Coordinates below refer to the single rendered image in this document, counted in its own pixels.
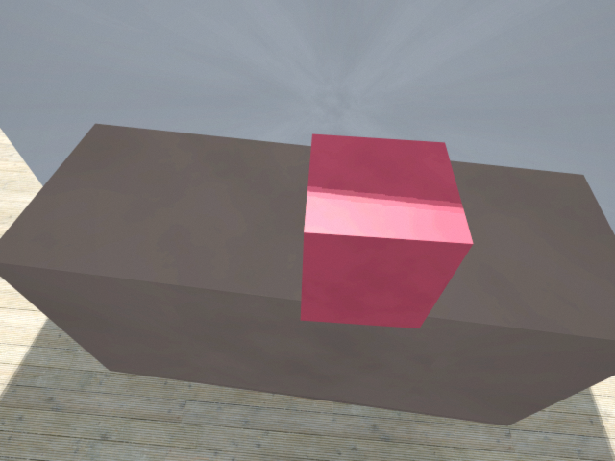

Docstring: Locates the pedestal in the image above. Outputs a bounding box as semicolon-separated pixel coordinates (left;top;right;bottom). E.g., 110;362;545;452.
0;124;615;426

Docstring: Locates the carton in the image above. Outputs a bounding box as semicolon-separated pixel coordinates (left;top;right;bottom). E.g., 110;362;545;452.
301;134;473;328

